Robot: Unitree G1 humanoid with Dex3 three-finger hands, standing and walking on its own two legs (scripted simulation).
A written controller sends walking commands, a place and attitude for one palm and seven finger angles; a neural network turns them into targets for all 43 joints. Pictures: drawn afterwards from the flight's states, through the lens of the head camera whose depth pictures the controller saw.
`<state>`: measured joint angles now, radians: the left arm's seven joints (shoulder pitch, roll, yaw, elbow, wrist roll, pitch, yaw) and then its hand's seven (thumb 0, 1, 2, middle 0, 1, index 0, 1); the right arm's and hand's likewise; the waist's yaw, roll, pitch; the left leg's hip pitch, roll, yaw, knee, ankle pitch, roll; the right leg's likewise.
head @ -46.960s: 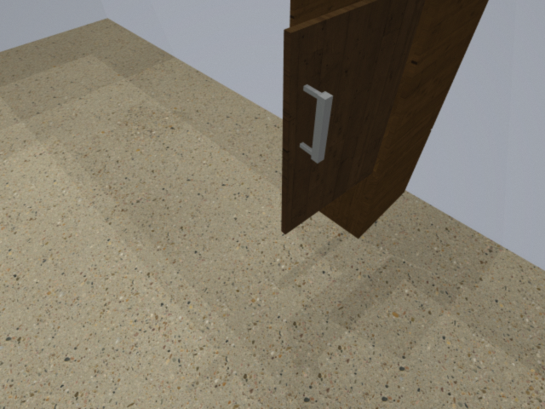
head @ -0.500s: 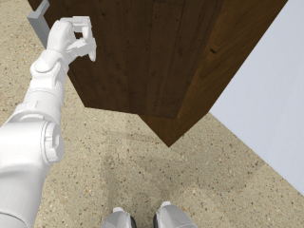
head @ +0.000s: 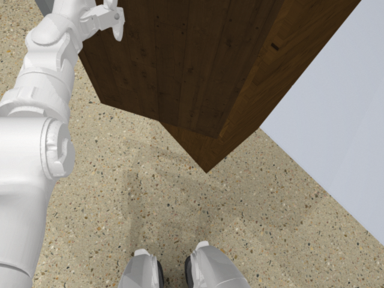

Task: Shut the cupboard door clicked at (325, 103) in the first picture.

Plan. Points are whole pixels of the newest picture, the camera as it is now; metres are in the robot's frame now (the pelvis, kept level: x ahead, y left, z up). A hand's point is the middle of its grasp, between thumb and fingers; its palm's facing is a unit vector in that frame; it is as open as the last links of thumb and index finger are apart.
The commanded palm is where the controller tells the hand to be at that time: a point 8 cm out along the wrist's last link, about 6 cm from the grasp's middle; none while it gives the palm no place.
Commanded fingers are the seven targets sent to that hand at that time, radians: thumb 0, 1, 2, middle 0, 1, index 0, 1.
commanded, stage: pull the fist back off the door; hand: left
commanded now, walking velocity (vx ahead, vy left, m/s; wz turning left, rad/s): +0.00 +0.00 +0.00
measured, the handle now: out of the picture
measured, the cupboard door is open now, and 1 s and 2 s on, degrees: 32 26 26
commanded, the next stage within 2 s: draw the hand back to the body in 0.96 s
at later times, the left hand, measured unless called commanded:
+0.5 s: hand (139, 22) +0.57 +0.01 +0.14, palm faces +0.01 -1.00 +0.02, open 3.1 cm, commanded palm +0.53 +0.08 +0.14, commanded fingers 0.00 0.90 0.90 -1.30 -1.50 -1.30 -1.50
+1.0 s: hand (136, 54) +0.49 +0.03 +0.15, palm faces -0.05 -1.00 -0.06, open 3.1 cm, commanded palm +0.47 +0.09 +0.14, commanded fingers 0.00 0.90 0.90 -1.30 -1.50 -1.30 -1.50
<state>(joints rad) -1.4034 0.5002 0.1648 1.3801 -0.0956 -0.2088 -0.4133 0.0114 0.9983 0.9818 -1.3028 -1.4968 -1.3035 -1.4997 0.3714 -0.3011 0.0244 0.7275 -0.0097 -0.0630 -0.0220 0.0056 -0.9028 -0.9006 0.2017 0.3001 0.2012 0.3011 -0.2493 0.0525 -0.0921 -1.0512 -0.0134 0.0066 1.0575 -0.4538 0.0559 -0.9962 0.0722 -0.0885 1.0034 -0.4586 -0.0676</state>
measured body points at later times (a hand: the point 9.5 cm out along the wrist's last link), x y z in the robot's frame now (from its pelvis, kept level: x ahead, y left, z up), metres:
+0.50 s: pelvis +0.01 -0.01 +0.02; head +0.14 -0.03 +0.46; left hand +0.56 +0.07 +0.14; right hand -0.05 -0.24 -0.10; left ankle +0.01 +0.08 -0.66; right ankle +0.00 -0.08 -0.66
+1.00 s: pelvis -0.01 -0.01 +0.03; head +0.08 -0.01 +0.47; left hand +0.48 +0.08 +0.15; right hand +0.04 -0.28 -0.10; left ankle +0.01 +0.09 -0.66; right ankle +0.00 -0.08 -0.66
